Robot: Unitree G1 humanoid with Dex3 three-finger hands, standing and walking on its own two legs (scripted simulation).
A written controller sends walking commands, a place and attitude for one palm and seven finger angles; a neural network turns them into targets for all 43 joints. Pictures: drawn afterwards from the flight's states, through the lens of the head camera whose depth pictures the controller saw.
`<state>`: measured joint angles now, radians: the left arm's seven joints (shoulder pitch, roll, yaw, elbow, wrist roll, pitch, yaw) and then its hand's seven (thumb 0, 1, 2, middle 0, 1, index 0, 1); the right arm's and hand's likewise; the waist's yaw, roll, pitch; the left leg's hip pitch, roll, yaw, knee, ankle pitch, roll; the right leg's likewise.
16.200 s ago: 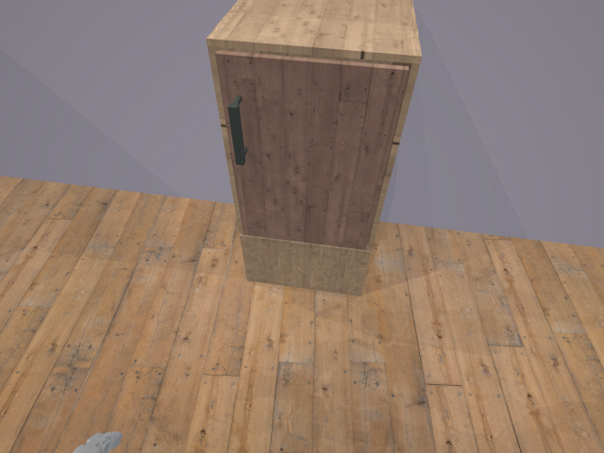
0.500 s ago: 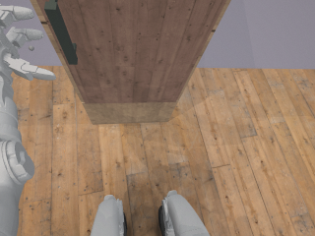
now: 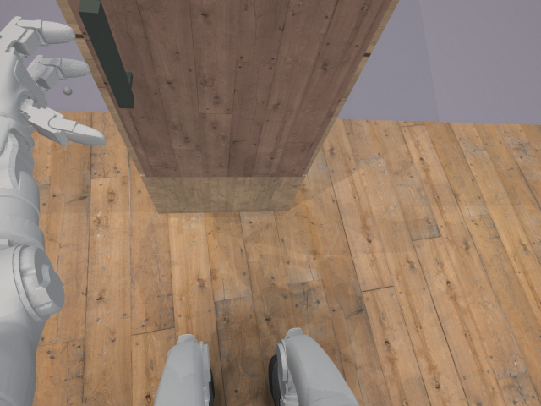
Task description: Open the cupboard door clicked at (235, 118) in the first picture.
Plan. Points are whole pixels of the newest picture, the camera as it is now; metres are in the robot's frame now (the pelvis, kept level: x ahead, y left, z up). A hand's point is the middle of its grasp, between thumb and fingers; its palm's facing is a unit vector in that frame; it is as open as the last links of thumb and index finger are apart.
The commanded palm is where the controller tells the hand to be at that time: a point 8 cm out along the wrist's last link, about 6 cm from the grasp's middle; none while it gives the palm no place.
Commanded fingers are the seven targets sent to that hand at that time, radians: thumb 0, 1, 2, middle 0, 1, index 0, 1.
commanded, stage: slide the fingers in behind the handle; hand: left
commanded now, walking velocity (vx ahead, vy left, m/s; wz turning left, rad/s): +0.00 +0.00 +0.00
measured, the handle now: (113, 51) +0.59 +0.18 +0.07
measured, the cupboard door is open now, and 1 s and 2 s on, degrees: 0 0 1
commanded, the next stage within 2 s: close the thumb around the handle in 1.34 s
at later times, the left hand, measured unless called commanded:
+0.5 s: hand (92, 93) +0.52 +0.20 +0.07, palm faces -0.03 -1.00 -0.01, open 14.0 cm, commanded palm +0.51 +0.23 +0.07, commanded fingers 0.00 -0.50 0.30 -0.30 -1.20 -0.30 -1.20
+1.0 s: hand (128, 90) +0.53 +0.15 +0.07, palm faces -0.01 -1.00 -0.02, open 14.0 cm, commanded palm +0.50 +0.20 +0.07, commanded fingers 0.00 -0.50 0.30 -0.30 -1.20 -0.30 -1.20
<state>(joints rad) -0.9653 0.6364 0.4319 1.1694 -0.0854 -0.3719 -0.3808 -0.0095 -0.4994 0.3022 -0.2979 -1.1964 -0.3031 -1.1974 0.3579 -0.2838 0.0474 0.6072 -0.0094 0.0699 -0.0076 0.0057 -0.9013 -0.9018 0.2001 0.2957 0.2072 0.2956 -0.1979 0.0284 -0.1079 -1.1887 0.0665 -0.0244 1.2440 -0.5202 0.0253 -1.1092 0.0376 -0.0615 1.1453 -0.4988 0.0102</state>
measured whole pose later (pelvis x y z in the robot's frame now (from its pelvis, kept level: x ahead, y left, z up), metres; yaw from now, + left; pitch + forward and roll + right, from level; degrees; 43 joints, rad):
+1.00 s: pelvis +0.00 -0.01 +0.00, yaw +1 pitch +25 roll -4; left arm -0.95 0.44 0.35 1.17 -0.06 -0.44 -0.17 -0.01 -0.50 0.30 -0.30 -1.20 -0.30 -1.20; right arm 0.38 -0.25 0.03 0.62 -0.03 0.08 0.04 0.01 -0.90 -0.90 0.20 0.30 0.21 0.30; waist -0.19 0.05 -0.12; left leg -1.14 0.06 -0.01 1.22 -0.52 0.02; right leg -1.08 0.03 -0.04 1.15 -0.51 0.01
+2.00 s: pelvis +0.00 +0.00 +0.00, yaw +1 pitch +25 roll -4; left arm -0.95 0.45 0.34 1.18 -0.06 -0.45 -0.18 0.01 0.58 0.77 -0.37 -1.31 -0.37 -1.31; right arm 0.37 -0.26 0.03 0.63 -0.03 0.08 0.03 0.01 -0.90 -0.90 0.20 0.30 0.21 0.30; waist -0.19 0.04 -0.12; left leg -1.15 0.05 -0.01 1.22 -0.52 0.02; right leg -1.08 0.02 -0.05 1.15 -0.51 0.01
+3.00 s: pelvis +0.01 -0.02 +0.02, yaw +3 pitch +18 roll -1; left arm -0.22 -0.10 -0.05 0.45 0.07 -0.43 0.51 0.01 0.71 0.81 -0.34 -1.34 -0.33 -1.29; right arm 0.21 -0.20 -0.01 0.54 -0.07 0.05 0.09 0.01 -0.90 -0.90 0.20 0.30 0.20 0.30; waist -0.03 0.02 -0.17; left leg -0.94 0.03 -0.01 1.13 -0.51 0.00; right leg -0.90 0.00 -0.04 1.12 -0.53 -0.01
